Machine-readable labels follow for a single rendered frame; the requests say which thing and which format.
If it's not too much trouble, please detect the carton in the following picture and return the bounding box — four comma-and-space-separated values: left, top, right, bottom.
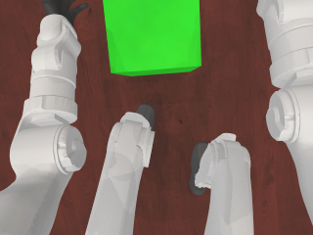
103, 0, 201, 76

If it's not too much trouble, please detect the left robot hand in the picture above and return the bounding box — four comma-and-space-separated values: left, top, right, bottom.
42, 0, 89, 27

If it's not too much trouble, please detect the robot right forearm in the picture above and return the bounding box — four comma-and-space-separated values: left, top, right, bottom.
256, 0, 313, 88

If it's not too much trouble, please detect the robot right foot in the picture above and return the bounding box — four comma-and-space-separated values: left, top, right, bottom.
189, 141, 208, 196

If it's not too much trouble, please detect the robot left forearm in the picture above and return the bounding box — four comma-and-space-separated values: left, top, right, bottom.
10, 14, 81, 167

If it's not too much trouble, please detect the robot right upper arm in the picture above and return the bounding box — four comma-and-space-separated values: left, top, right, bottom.
266, 83, 313, 225

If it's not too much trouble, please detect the robot left upper arm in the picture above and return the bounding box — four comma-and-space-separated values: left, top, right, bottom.
0, 123, 87, 235

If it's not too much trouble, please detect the left robot shin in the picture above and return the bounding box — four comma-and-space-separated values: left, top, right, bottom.
107, 112, 150, 151

